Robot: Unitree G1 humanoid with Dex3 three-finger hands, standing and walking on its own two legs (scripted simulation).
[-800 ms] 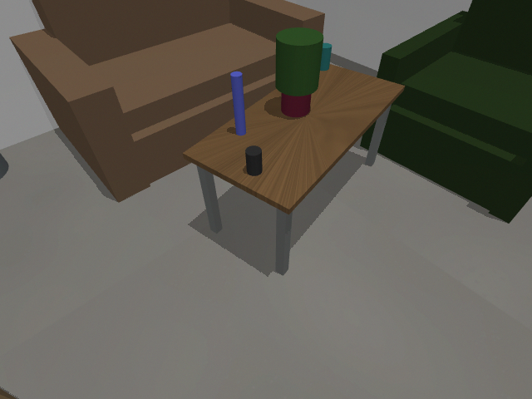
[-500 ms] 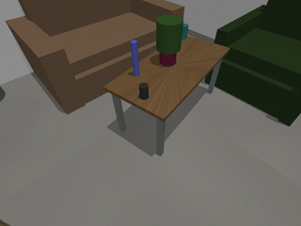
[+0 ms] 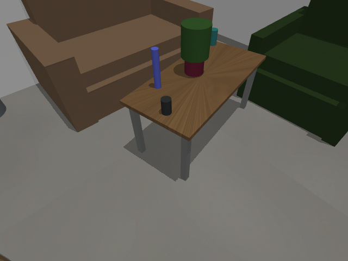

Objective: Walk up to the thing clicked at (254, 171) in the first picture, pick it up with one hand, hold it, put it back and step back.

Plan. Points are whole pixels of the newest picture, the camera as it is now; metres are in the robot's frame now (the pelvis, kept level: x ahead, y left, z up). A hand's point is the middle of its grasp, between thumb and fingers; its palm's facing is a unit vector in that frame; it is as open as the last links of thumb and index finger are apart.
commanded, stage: stand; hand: left
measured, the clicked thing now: (166, 105) +0.94 +0.08 -0.26
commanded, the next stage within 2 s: walk up in 0.32 s
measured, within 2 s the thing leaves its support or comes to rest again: neither
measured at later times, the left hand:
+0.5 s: hand out of the picture +0.06 +0.29 -0.15, palm faces -0.08 -0.92 -0.38, open 7.4 cm
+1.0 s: hand (72, 194) +0.37 +0.34 -0.13, palm faces -0.32 -0.80 -0.50, open 7.4 cm
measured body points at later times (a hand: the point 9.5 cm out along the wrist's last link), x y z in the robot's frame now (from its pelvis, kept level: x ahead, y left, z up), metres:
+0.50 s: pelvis +0.02 +0.03 -0.01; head +0.04 +0.02 +0.44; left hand +0.07 +0.34 -0.13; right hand +0.11 -0.30 -0.12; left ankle +0.04 +0.17 -0.71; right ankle -0.01 -0.11 -0.75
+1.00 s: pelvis +0.19 +0.09 -0.03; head +0.19 +0.05 +0.42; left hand +0.38 +0.39 -0.10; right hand +0.11 -0.22 -0.17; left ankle +0.15 +0.21 -0.74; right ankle +0.22 -0.03 -0.75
